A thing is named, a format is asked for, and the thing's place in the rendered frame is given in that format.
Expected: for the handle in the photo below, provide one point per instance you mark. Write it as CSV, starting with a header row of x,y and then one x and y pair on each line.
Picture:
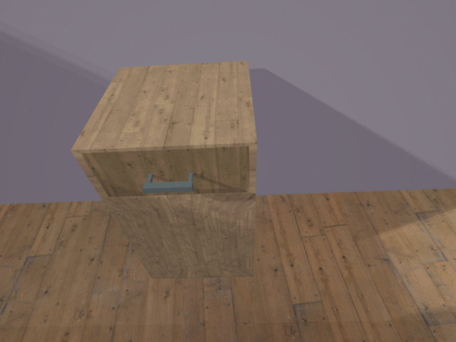
x,y
166,187

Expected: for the drawer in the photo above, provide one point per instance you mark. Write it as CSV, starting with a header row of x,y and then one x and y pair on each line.
x,y
215,170

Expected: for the cabinet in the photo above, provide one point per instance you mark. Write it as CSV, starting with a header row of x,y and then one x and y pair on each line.
x,y
180,106

